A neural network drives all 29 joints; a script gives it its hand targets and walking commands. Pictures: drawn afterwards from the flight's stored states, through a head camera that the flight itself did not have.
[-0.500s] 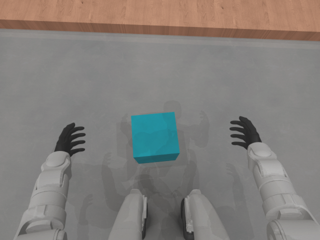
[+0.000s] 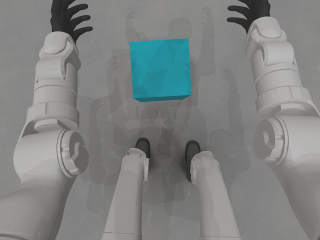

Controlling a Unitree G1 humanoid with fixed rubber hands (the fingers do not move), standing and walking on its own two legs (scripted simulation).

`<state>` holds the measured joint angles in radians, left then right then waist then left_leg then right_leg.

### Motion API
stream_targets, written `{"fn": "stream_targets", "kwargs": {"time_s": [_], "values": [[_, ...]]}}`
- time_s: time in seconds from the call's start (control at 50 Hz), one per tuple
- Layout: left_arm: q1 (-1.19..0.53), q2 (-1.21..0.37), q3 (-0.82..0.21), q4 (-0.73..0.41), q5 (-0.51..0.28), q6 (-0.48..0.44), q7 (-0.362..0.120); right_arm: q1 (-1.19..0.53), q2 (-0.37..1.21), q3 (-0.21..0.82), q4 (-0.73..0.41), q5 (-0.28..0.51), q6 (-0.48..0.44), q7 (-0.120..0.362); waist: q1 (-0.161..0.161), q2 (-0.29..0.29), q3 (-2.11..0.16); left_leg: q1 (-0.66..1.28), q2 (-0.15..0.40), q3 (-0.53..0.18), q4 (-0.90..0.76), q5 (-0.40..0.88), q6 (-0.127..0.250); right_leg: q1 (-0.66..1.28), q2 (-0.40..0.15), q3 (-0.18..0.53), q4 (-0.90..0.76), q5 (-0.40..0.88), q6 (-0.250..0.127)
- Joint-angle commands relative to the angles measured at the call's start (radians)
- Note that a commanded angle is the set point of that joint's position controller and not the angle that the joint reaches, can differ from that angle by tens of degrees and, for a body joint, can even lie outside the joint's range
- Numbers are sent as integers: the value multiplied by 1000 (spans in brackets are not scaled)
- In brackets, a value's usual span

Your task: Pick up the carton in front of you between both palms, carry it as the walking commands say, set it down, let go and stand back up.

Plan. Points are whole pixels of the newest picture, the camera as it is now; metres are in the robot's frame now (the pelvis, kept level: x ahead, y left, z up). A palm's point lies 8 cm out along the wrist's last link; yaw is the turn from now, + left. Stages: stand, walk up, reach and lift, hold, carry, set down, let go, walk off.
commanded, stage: reach and lift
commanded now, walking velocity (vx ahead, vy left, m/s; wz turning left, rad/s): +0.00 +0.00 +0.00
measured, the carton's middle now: (160, 75) +0.52 +0.04 -0.52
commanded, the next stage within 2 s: none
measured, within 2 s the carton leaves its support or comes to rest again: leaves its support in 1.76 s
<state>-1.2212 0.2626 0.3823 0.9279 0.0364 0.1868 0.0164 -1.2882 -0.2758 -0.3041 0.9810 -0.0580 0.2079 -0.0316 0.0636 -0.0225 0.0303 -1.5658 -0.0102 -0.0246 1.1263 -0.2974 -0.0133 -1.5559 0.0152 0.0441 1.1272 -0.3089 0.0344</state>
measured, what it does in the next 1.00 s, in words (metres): lowers itself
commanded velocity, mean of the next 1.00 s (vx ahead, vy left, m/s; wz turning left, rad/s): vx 0.00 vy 0.00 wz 0.00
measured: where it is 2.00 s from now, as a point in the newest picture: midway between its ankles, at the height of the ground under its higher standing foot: (167, 167)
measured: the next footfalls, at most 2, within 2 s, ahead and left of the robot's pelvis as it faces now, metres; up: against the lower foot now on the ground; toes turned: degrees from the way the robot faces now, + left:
none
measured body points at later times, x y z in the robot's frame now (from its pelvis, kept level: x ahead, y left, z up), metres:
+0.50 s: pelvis +0.00 -0.01 -0.17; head +0.36 +0.00 +0.10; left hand +0.51 +0.24 -0.33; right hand +0.55 -0.15 -0.34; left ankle +0.09 +0.12 -0.61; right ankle +0.09 -0.14 -0.61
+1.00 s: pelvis -0.02 +0.00 -0.27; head +0.36 +0.01 -0.04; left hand +0.53 +0.22 -0.46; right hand +0.55 -0.15 -0.46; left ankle +0.09 +0.12 -0.61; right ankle +0.09 -0.14 -0.61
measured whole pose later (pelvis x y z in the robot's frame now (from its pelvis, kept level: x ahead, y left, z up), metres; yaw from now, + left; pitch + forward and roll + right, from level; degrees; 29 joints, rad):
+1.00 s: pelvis -0.02 +0.00 -0.27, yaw +0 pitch +38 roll +0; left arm -1.47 0.38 0.15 1.15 -0.20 0.03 0.09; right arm -1.48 -0.37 -0.05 1.12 0.20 0.06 -0.12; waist 0.05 -0.01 0.38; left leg -2.27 -0.02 -0.03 2.18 -0.57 -0.03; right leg -2.25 0.06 0.06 2.19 -0.60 0.07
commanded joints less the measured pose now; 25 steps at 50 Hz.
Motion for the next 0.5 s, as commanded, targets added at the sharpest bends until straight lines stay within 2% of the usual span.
{"fn": "stream_targets", "kwargs": {"time_s": [0.0, 0.06, 0.12, 0.18, 0.24, 0.32, 0.4, 0.48], "values": [[-143, 77, 46, -122, 39, -76, -7, -168, -74, -42, -113, -45, -76, -10, 20, -9, -1122, 542, -57, 70, -23, 363, -45, 447, 78, -82, -3, 262, 14], [-64, 26, 63, -93, 55, -111, -12, -90, -22, -53, -86, -60, -110, -10, 16, -12, -1046, 408, -52, 60, 53, 434, -46, 325, 79, -70, 70, 326, 11], [-10, 8, 74, -58, 65, -142, -15, -10, 12, -60, -56, -66, -138, -15, 10, -11, -970, 263, -43, 48, 156, 449, -46, 176, 75, -53, 167, 343, 9], [1, 42, 71, -74, 51, -165, -8, 7, 4, -37, -94, -49, -158, -33, 18, -14, -1026, 183, -43, 45, 266, 492, -46, 110, 72, -38, 271, 390, 14], [-18, 96, 36, -103, -1, -182, 6, -35, -29, 35, -150, 16, -169, -55, 36, -22, -1145, 135, -45, 52, 385, 502, -47, 94, 68, -36, 395, 413, 23], [-80, 172, -48, -162, -109, -171, 24, -132, -79, 145, -236, 118, -154, -85, 43, -63, -1299, 126, -39, 67, 506, 424, -45, 144, 65, -59, 525, 360, 32], [-135, 199, -113, -139, -194, -138, 28, -187, -96, 186, -215, 168, -119, -102, 31, -83, -1288, 33, -39, 82, 590, 322, -50, 149, 65, -75, 627, 281, 32], [-240, 237, -136, -86, -220, -110, 35, -279, -132, 179, -173, 188, -91, -110, 36, -66, -1184, -44, -27, 97, 657, 135, -49, 66, 55, -86, 685, 86, 27]]}}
